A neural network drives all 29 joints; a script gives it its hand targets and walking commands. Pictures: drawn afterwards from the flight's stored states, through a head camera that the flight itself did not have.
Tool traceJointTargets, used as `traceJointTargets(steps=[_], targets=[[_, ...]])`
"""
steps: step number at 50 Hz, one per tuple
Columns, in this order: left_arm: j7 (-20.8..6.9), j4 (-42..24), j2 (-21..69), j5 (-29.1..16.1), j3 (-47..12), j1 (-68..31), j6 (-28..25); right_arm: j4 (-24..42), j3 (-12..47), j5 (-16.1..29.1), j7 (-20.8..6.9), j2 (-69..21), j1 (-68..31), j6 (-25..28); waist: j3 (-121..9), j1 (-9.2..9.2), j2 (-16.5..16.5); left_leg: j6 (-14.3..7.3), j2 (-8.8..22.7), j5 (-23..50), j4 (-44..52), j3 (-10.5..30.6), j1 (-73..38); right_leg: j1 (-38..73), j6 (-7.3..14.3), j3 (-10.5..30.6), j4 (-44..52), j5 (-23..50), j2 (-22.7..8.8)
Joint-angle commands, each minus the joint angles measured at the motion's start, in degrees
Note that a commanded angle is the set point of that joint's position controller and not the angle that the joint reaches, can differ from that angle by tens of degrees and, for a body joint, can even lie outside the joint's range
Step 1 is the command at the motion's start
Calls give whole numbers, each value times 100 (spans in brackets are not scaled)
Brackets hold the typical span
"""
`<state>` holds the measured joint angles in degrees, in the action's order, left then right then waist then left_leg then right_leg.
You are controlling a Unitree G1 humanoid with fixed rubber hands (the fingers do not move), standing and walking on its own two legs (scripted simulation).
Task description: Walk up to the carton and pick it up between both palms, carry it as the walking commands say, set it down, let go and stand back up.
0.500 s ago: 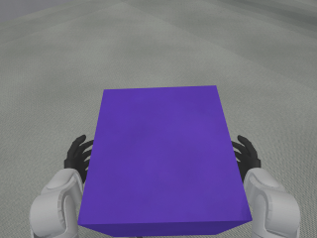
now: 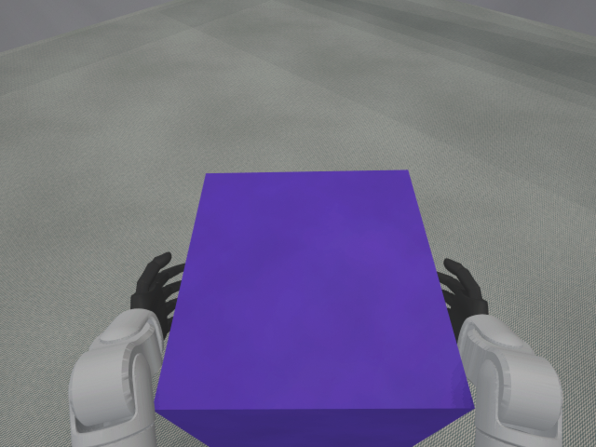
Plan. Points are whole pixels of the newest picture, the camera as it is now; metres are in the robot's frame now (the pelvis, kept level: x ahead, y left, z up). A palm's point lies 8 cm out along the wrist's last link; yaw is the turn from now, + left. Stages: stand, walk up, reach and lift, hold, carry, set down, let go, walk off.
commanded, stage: carry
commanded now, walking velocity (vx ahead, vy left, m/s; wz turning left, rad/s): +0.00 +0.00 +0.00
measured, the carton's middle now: (308, 314) +0.30 -0.01 +0.00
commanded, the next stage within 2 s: none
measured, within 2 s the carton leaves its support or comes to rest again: neither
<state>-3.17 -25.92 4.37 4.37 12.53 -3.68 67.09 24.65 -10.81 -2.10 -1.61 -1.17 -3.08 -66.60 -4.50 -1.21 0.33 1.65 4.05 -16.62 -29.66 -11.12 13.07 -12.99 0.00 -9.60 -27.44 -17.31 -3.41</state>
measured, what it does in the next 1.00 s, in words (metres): steps on the spot: left foot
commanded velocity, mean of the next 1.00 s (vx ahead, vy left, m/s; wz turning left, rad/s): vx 0.00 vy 0.00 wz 0.00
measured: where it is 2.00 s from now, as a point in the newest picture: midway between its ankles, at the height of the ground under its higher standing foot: outside the picture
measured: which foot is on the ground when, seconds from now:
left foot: down 0.00-0.26, up 0.28-0.36, down 0.38-1.00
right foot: down 0.00-1.00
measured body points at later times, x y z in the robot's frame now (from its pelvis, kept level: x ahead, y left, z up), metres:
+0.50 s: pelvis +0.09 -0.01 -0.01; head +0.10 -0.02 +0.44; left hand +0.36 +0.17 +0.07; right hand +0.35 -0.20 +0.06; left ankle +0.05 +0.12 -0.74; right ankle +0.01 -0.10 -0.74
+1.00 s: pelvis +0.07 +0.00 -0.01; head +0.06 +0.00 +0.44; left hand +0.34 +0.18 +0.06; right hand +0.34 -0.19 +0.06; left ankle +0.05 +0.12 -0.74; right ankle +0.01 -0.10 -0.74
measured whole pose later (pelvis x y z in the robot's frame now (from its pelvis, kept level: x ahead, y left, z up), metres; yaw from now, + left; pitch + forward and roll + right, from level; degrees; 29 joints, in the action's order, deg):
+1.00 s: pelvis +0.07 +0.00 -0.01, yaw +0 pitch +3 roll +0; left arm -2.9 -17.3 3.6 5.1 12.0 -4.4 62.0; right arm 16.5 -10.8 -3.9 -1.9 -1.5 -3.5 -61.6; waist -5.8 -0.5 -0.1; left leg 0.6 3.7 -17.5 -29.5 -8.1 14.8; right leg -11.3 0.5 -10.0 -28.6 -20.3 -3.0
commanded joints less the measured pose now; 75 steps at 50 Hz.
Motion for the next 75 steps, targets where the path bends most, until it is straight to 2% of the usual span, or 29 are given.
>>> traceJointTargets(steps=[1, 2, 3, 4, 5, 7, 8, 9, 10, 11, 12, 13, 14, 15, 16, 17, 18, 19, 20, 21, 22, 26, 28, 35, 40, 45, 53, 65, 75], targets=[[-830, -549, 4014, -1888, -4363, -2101, 71, 609, 4417, 1857, -1103, -4077, -2155, -139, -1428, 104, -702, 146, 169, 2482, -293, 146, 150, 1586, -7, 449, -147, 6326, -727], [-833, -578, 4038, -1907, -4368, -2205, 58, 596, 4402, 1863, -1107, -4123, -2217, -123, -1322, 91, -810, 108, 24, 1631, 84, 114, 423, 1868, 72, 498, -144, 6700, -756], [-832, -556, 4033, -1903, -4343, -2236, 38, 537, 4367, 1842, -1111, -4137, -2242, -100, -1237, 77, -800, 55, -104, 1310, 480, 68, 474, 2023, 129, 506, -206, 6879, -743], [-828, -518, 4003, -1900, -4325, -2202, 5, 462, 4322, 1800, -1112, -4127, -2230, -64, -1222, 66, -698, 4, -179, 1664, 820, 34, 210, 1955, 135, 449, -326, 6878, -673], [-818, -507, 3965, -1922, -4343, -2184, -39, 394, 4283, 1754, -1108, -4103, -2189, -23, -1309, 36, -461, -36, -171, 2604, 997, 38, -409, 1578, 93, 332, -571, 6490, -549], [-807, -475, 3934, -1983, -4392, -2280, -129, 238, 4159, 1592, -1078, -4018, -2009, 80, -1542, -54, 310, -189, 240, 5601, 414, 207, -2211, -178, -105, 17, -1062, 3882, -265], [-822, -553, 3995, -2043, -4472, -2324, -145, 323, 4174, 1568, -1054, -4054, -1968, 122, -1489, -91, 883, -423, 640, 7333, 75, 511, -3133, -1395, -191, -191, -920, 899, 65], [-846, -663, 4014, -2121, -4563, -2353, -123, 478, 4184, 1577, -1020, -4084, -1900, 127, -1359, -139, 1148, -712, 990, 8464, -120, 818, -3477, -2016, -170, -209, -465, -1034, 250], [-861, -776, 4028, -2171, -4587, -2320, -109, 650, 4181, 1596, -987, -4068, -1873, 111, -1293, -85, 939, -721, 997, 8365, -385, 702, -3240, -1706, -146, -197, 349, -773, 308], [-880, -827, 4034, -2222, -4628, -2387, -66, 801, 4213, 1634, -957, -4038, -1922, 75, -1496, 37, 663, -490, 859, 7099, -804, 306, -2380, -382, -68, -175, 1382, 798, 213], [-903, -803, 4025, -2234, -4571, -2373, -23, 840, 4171, 1687, -933, -3959, -2007, 23, -1479, 168, 246, -193, 564, 4685, -1213, 137, -921, 1090, -3, -15, 1592, 2790, -73], [-897, -430, 4085, -2087, -4426, -2062, 13, 744, 4110, 1627, -946, -3854, -2062, -25, -1333, 240, -754, -15, 123, 696, -1708, 202, 1077, 2407, 247, 808, 618, 6291, -941], [-856, -365, 4149, -1942, -4302, -2008, -19, 736, 4289, 1657, -992, -4012, -2001, -44, -1183, 109, -1110, -122, -179, -1241, -1144, 554, 1667, 2558, 668, 1231, -80, 8481, -1345], [-832, -25, 4056, -1731, -4126, -1867, -87, 302, 4153, 1511, -1026, -3946, -1876, 25, -1203, 114, -1028, -141, -130, -1200, -674, 635, 1630, 2724, 791, 1044, -141, 8359, -1438], [-820, 185, 3904, -1532, -3988, -1830, -229, -32, 4043, 1379, -1054, -3883, -1854, 152, -1171, 119, -902, -129, -108, -810, -255, 646, 1337, 2541, 734, 855, -112, 7460, -1328], [-805, -480, 3992, -1772, -4341, -2065, -263, 536, 4453, 1713, -1082, -4131, -2096, 170, -1132, 95, -840, -124, -65, -13, 299, 623, 857, 2123, 566, 636, -59, 6583, -1138], [-799, -499, 4049, -1824, -4334, -2296, -247, 487, 4396, 1695, -1078, -4266, -2191, 156, -1235, 36, -854, -123, -48, 1050, 766, 490, 185, 1602, 374, 400, -19, 5822, -955], [-806, -358, 4032, -1772, -4284, -2255, -266, 418, 4328, 1636, -1071, -4270, -2212, 178, -1375, 31, -789, -147, 64, 1856, 703, 554, -400, 1123, 213, 264, 91, 4499, -755], [-822, -517, 4078, -1847, -4416, -2231, -253, 645, 4448, 1723, -1062, -4255, -2316, 173, -1510, 88, -304, -196, 409, 3561, 231, 827, -823, 686, 106, 91, 34, 3052, -513], [-828, -547, 4058, -1878, -4463, -2264, -242, 648, 4385, 1678, -1041, -4189, -2360, 174, -1540, 121, 46, -263, 582, 4424, -82, 869, -941, 526, 70, 191, 32, 2639, -460], [-815, -440, 3971, -1828, -4413, -2202, -251, 532, 4296, 1638, -1036, -4069, -2316, 186, -1447, 116, 116, -250, 600, 4565, -220, 811, -934, 412, 58, 240, -17, 2755, -450], [-815, -228, 3861, -1739, -4309, -2000, -301, 310, 4241, 1542, -1004, -3952, -1969, 246, -1521, 79, -162, -139, 351, 3641, -365, 610, -416, 833, 59, 357, -256, 4484, -526], [-816, -187, 3880, -1728, -4279, -2148, -351, 279, 4224, 1541, -1011, -3990, -2117, 297, -1475, 78, -233, -109, 280, 3247, -244, 557, -336, 924, 47, 369, -222, 4727, -568], [-811, -92, 3936, -1747, -4305, -2242, -307, 155, 4198, 1582, -1022, -3998, -2163, 259, -1483, 78, -56, -153, 380, 3939, -195, 584, -606, 773, -2, 289, -135, 3914, -493], [-828, 52, 3966, -1719, -4243, -2307, -300, 54, 4167, 1583, -1032, -4007, -2261, 247, -1410, 78, -115, -147, 390, 3511, -81, 607, -550, 770, 21, 314, -62, 3777, -552], [-828, 170, 3942, -1651, -4168, -2347, -389, -28, 4119, 1544, -1024, -3995, -2327, 316, -1346, 84, -23, -190, 459, 3390, -32, 691, -671, 443, 63, 362, -10, 2816, -506], [-822, 593, 3831, -1428, -3944, -2484, -804, -411, 3857, 1277, -984, -3873, -2410, 727, -1026, 88, -23, -207, 426, 2129, 293, 786, -389, 274, 100, 434, 301, 1653, -516], [-809, 983, 3745, -1265, -3759, -2548, -1089, -734, 3667, 1087, -977, -3733, -2452, 1003, -930, 98, -25, -193, 448, 1601, 453, 859, -269, 37, 96, 469, 455, 889, -542], [-799, 1189, 3751, -1136, -3621, -2610, -1276, -912, 3550, 978, -989, -3734, -2545, 1191, -963, 96, -41, -172, 452, 1423, 478, 881, -210, -18, 106, 506, 514, 748, -557]])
